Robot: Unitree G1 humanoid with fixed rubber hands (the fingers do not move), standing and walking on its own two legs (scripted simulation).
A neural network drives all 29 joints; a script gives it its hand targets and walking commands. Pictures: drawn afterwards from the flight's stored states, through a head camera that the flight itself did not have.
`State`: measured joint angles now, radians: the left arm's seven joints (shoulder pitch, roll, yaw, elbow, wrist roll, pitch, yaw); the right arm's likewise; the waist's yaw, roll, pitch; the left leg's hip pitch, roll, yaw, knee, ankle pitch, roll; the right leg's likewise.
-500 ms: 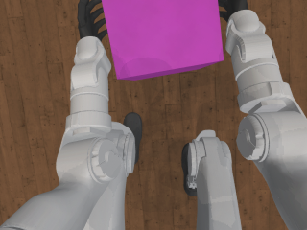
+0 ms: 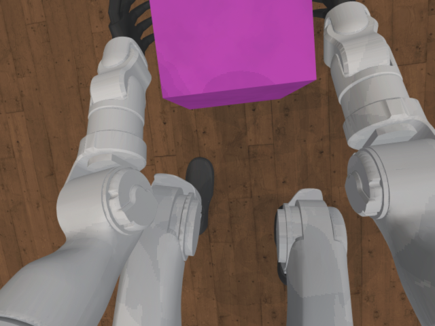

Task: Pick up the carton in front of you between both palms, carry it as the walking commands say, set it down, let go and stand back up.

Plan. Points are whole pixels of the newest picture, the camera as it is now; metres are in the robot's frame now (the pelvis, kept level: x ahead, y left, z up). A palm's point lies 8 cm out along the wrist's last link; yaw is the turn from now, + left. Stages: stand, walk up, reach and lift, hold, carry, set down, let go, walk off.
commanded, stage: set down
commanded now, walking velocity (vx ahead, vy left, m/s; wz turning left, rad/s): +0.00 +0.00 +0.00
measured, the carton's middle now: (230, 41) +0.54 +0.05 -0.25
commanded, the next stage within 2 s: none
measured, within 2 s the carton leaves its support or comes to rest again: rests again in 0.54 s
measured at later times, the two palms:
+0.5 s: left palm (123, 43) +0.52 +0.21 -0.16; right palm (328, 15) +0.55 -0.10 -0.18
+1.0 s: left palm (119, 64) +0.49 +0.24 -0.19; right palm (360, 18) +0.56 -0.15 -0.21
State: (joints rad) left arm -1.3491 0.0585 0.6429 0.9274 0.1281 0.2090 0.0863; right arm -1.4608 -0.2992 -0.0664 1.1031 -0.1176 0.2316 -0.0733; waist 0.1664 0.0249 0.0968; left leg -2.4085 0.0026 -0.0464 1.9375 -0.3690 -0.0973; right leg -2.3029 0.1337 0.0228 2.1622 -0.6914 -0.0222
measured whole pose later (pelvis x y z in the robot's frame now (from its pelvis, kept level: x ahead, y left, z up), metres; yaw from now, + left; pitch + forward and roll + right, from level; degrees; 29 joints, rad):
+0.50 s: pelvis -0.01 +0.01 -0.01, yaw +0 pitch +44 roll +4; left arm -1.40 0.16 0.66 1.03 0.14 0.16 0.04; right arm -1.52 -0.26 -0.17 1.10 -0.22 0.21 0.06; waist 0.11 0.06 0.22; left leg -2.38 -0.02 -0.02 1.96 -0.35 -0.08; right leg -2.25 0.12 0.04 2.20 -0.70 0.00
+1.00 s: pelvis -0.01 +0.01 -0.01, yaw +1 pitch +41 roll +6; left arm -1.41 0.27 0.43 1.23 -0.13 -0.01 0.11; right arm -1.55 -0.48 0.13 1.18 0.09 0.09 -0.02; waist 0.12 0.06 0.32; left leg -2.34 0.00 0.00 1.99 -0.36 -0.07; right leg -2.23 0.10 0.05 2.23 -0.71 -0.01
